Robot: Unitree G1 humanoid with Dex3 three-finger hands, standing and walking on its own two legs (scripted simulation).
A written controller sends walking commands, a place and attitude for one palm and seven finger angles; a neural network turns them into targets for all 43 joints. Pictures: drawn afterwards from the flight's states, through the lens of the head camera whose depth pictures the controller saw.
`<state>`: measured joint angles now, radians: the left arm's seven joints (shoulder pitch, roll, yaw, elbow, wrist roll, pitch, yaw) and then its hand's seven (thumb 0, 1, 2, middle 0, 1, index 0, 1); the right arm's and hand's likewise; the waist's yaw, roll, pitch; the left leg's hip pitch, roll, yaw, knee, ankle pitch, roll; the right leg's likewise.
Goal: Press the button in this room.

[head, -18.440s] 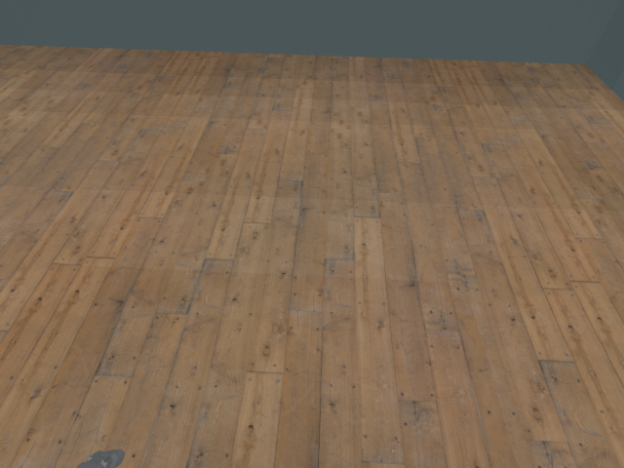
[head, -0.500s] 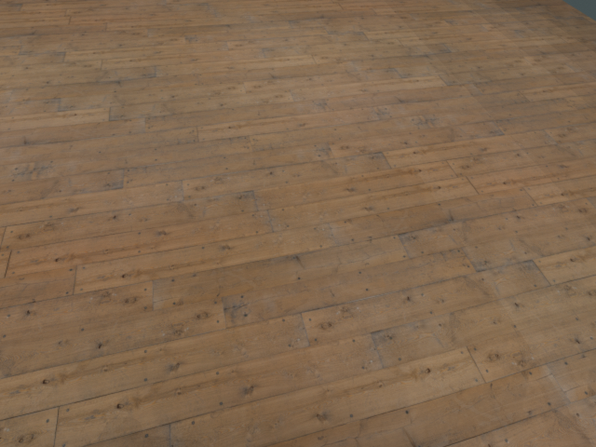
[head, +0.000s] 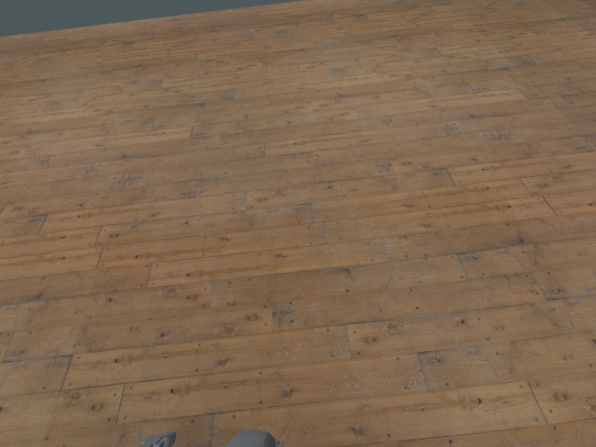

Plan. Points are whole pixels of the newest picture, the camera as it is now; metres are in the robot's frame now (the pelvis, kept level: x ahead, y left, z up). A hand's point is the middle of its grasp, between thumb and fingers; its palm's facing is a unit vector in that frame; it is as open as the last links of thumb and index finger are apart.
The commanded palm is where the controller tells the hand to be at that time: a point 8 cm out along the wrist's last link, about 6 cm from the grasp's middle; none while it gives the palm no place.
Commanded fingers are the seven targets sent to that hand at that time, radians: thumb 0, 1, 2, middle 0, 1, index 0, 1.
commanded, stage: turn or walk to find it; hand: left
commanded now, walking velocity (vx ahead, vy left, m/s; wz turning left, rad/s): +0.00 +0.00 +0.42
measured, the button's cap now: out of the picture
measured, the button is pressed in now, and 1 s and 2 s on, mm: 0 0 0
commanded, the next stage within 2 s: none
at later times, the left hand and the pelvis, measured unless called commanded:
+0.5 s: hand out of the picture -0.07 +0.25 -0.18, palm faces +0.30 -0.92 -0.25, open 7.4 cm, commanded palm none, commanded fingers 0.00 0.90 0.90 -0.20 -0.30 -0.20 -0.30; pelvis -0.03 +0.03 +0.00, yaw +13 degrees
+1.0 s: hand out of the picture -0.03 +0.19 -0.14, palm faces +0.43 -0.86 -0.28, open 7.4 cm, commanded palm none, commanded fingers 0.00 0.90 0.90 -0.20 -0.30 -0.20 -0.30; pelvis -0.03 -0.02 +0.00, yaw +26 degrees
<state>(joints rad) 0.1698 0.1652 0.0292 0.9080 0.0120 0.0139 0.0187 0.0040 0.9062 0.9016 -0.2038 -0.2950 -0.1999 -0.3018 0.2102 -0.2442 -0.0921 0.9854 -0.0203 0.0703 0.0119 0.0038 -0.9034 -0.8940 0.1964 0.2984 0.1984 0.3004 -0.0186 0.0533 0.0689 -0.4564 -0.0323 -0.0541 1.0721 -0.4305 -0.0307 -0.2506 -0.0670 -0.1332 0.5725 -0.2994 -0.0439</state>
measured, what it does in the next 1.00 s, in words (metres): steps on the spot, turning left: left foot, then right foot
